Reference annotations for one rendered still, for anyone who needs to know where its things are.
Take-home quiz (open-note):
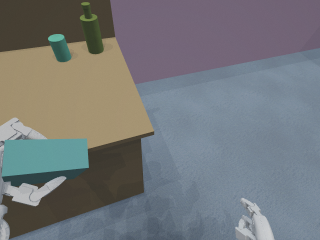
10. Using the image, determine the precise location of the table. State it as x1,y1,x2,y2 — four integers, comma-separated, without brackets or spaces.
0,0,155,239

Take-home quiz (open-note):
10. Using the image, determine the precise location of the sponge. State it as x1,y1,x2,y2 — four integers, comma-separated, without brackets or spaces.
1,138,89,187

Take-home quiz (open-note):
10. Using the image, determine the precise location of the robot left forearm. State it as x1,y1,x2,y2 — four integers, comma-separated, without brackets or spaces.
0,204,10,240

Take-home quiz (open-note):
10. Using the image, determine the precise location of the left robot hand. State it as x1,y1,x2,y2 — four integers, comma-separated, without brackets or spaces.
0,117,67,207

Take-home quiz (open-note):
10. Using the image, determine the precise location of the right robot hand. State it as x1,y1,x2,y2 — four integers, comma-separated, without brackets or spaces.
235,198,275,240

